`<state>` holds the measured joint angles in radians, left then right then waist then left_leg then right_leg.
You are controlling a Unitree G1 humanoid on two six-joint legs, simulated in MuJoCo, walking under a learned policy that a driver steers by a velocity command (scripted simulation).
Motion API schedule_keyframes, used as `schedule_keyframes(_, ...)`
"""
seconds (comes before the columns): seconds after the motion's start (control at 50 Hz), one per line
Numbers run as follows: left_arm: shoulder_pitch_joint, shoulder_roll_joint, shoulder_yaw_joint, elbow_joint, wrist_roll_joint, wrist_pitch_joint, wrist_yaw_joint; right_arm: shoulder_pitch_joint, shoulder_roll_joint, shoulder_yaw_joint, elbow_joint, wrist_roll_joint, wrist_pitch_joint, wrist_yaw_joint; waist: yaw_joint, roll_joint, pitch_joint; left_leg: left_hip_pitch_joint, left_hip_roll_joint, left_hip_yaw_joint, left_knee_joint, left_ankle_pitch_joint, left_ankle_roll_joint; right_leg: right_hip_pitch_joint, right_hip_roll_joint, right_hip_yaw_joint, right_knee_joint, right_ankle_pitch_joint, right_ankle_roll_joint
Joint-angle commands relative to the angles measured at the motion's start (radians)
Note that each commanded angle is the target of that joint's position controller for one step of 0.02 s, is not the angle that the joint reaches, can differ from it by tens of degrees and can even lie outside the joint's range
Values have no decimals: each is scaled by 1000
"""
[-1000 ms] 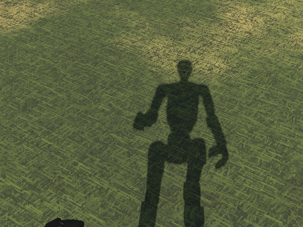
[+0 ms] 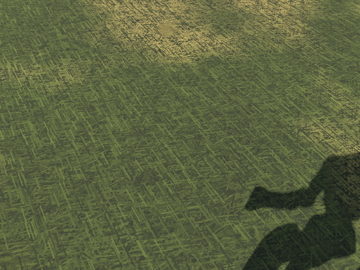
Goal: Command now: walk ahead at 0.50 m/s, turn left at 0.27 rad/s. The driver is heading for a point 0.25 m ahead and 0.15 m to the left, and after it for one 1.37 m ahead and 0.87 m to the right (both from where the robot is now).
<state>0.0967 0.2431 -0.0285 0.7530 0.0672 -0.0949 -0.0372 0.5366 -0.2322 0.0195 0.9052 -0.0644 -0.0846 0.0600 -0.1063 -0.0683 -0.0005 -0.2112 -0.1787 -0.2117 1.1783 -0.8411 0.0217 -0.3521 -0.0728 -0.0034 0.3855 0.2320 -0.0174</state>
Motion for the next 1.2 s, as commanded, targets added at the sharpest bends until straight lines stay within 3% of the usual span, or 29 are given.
schedule_keyframes(0.02, 581, 237, 90, 93, -4, 19, -49, 296, -18, -2, 30, -18, -7, 48, 175, -289, -463, -710, -62, 41, 789, -31, -70, 1108, -325, 403, 305, 526, -416)
schedule_keyframes(0.04, 619, 227, 85, 99, 44, 41, -68, 172, -90, -23, -9, 10, -1, 49, 228, -126, -321, -900, -27, 65, 1073, 5, -78, 988, -343, 484, 245, 410, -395)
schedule_keyframes(0.06, 466, 254, 89, 75, 15, 41, -76, 52, -127, -26, -97, 25, -12, 30, 191, -141, -187, -1140, 42, 54, 1100, 161, -83, 850, -433, 705, 78, -281, -408)
schedule_keyframes(0.08, 400, 121, 86, 131, -132, 75, -15, -217, -72, -44, -162, 172, 16, -70, 205, 99, -49, -1105, 130, 178, 1061, 269, -59, 593, -394, 624, -138, -590, -318)
schedule_keyframes(0.1, 333, 110, 53, 141, -114, 60, 23, -261, -66, -25, -218, 172, 33, -108, 165, 15, 13, -1042, 156, 143, 1048, 379, -45, 413, -412, 669, -180, -650, -307)
schedule_keyframes(0.14, 233, 18, 6, 169, -77, 40, 24, -264, 3, -8, -234, 118, 66, -117, 71, 59, 128, -932, 201, 85, 924, 413, 11, 57, -288, 465, -165, -748, -217)
schedule_keyframes(0.22, 234, 56, 18, 214, -40, 22, 19, -255, 43, 2, -249, 80, 49, -107, 16, 30, 106, -859, 242, 128, 669, 641, 14, -103, -128, 218, -164, -468, -189)
schedule_keyframes(0.24, 189, 70, 17, 186, -58, 8, 32, -315, -12, -8, -285, 73, 34, -102, 2, 52, 141, -811, 265, 130, 323, 802, 0, -140, -55, 131, -165, -409, -158)
schedule_keyframes(0.28, 330, 87, 30, 217, -80, -4, 53, -453, -35, -21, -302, 50, 15, -97, 114, 75, 53, -521, 253, 221, -79, 1081, -36, -118, -33, 73, -227, -254, -147)
schedule_keyframes(0.34, 439, 93, 40, 259, -92, 29, 72, -624, 37, -4, -356, 102, 21, -70, 195, -6, 100, -563, 230, 209, -436, 986, -68, 207, -110, 140, -241, -181, -147)
schedule_keyframes(0.44, 496, 108, 73, 249, -73, 76, 62, -732, -15, -33, -381, 112, -15, -21, 212, -30, 116, -418, 167, 204, -746, 853, -30, 433, -187, 219, -142, -81, -172)
schedule_keyframes(0.48, 485, 114, 85, 240, -70, 69, 56, -600, -88, -75, -337, 101, -30, -30, 138, -41, 4, -136, 146, 206, -803, 787, 27, 409, -133, 195, 14, 96, -143)
schedule_keyframes(0.5, 424, 117, 87, 207, -64, 58, 52, -404, -132, -95, -296, 81, -35, -41, 34, -60, -140, 189, 227, 143, -685, 900, 81, 245, -91, 167, 203, 72, -116)
schedule_keyframes(0.52, 420, 41, 69, 164, -55, 37, 47, -179, -216, -121, -251, 60, -25, -56, -35, 87, -341, 668, 465, -87, -570, 1087, 185, -131, 12, 115, 536, -296, -67)
schedule_keyframes(0.54, 499, -21, 48, 160, -87, 14, 33, -80, -206, -133, -192, 75, -11, -51, -32, 285, -533, 830, 646, -438, -697, 794, 308, -364, 89, 159, 780, -872, -32)
schedule_keyframes(0.56, 413, 83, 90, 162, -122, 13, 36, -83, -140, -123, -180, 72, -1, -60, -52, 192, -386, 708, 600, -413, -782, 561, 269, -472, 55, 192, 896, -831, -22)
schedule_keyframes(0.58, 311, 110, 108, 118, -123, 19, 47, -192, -113, -113, -183, 78, -2, -67, -11, 189, -188, 503, 555, -269, -840, 562, 214, -517, 22, 140, 906, -702, -13)
schedule_keyframes(0.62, 280, 68, 118, 104, -87, 41, 59, -373, -44, -97, -188, 76, -17, -57, 93, 175, -23, 153, 459, -70, -949, 678, 165, -391, -35, 119, 821, -545, 5)
schedule_keyframes(0.66, 336, 7, 114, 108, -88, 61, 60, -413, -31, -104, -169, 64, -25, -49, 145, 177, -8, 16, 420, 50, -999, 726, 147, -295, -53, 109, 822, -492, 13)
schedule_keyframes(0.76, 211, 33, 125, 28, -80, 67, 56, -340, -93, -123, -95, 51, -30, -73, 147, 121, 33, 13, 430, 203, -1020, 894, 169, -397, -61, 136, 676, -296, 25)
schedule_keyframes(0.84, 49, 15, 107, -34, -81, 60, 21, -296, -140, -131, -65, 64, -21, -94, 100, 110, 61, 51, 422, 301, -1009, 889, 133, -355, -42, 63, 436, -136, 7)
schedule_keyframes(0.94, -77, 46, 107, -126, -80, 66, -12, -237, -198, -152, -35, 91, 4, -96, 77, 111, 77, 218, 480, 350, -905, 1038, 98, -350, -11, -15, 317, -343, -56)
schedule_keyframes(1.0, 158, 141, 158, -95, -85, 69, -17, -260, -237, -157, -44, 97, 21, -95, 220, 128, -72, 176, 434, 432, -511, 1471, 47, 54, 127, -114, 225, -404, -140)
schedule_keyframes(1.02, 332, 236, 197, -54, -91, 75, 3, -245, -204, -143, -58, 78, 14, -93, 283, 28, -176, -61, 388, 446, -198, 1238, -3, 380, 52, 56, 192, -351, -198)
schedule_keyframes(1.04, 315, 362, 211, -59, -101, 60, 4, -141, -47, -88, -116, 41, -18, -70, 161, -256, -303, -499, 172, 329, 177, 301, -60, 718, -224, 684, 40, -548, -412)
schedule_keyframes(1.06, 398, 267, 184, -79, -85, 52, 7, -258, -145, -105, -120, 81, -62, -53, 252, -138, -420, -607, 160, 113, 251, 272, -28, 798, -257, 858, -100, -634, -415)
schedule_keyframes(1.08, 351, 213, 167, -67, -71, 43, 8, -349, -176, -116, -142, 112, -76, -50, 252, -101, -275, -695, 202, 118, 235, 363, -2, 724, -233, 706, -92, -531, -356)
schedule_keyframes(1.12, 185, 151, 149, -98, -79, 37, 15, -382, -153, -114, -131, 66, -78, -71, 159, 44, -128, -564, 276, 125, 43, 491, 6, 404, -150, 470, -79, -272, -288)
schedule_keyframes(1.2, 146, 143, 145, -117, -82, 28, 29, -371, -120, -118, -150, 52, -26, -69, 88, 53, -81, -419, 282, 142, -139, 574, -40, 173, -95, 338, -138, -67, -279)
